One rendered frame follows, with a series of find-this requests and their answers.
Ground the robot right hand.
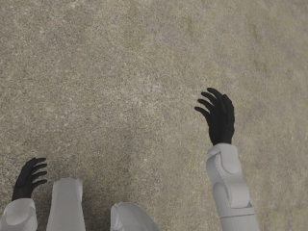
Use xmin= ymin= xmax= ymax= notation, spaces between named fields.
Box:
xmin=194 ymin=88 xmax=235 ymax=145

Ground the robot left hand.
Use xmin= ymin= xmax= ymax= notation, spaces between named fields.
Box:
xmin=12 ymin=157 xmax=48 ymax=202

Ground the left robot forearm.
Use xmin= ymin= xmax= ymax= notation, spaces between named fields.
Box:
xmin=0 ymin=197 xmax=38 ymax=231

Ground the robot right thigh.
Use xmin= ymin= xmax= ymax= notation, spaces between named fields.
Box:
xmin=111 ymin=202 xmax=161 ymax=231

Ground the robot thigh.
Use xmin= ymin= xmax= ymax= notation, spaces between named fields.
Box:
xmin=46 ymin=177 xmax=86 ymax=231
xmin=111 ymin=202 xmax=161 ymax=231

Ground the right robot forearm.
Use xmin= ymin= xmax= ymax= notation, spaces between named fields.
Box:
xmin=205 ymin=142 xmax=260 ymax=231

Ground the robot left thigh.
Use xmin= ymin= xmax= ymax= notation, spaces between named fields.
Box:
xmin=46 ymin=177 xmax=86 ymax=231

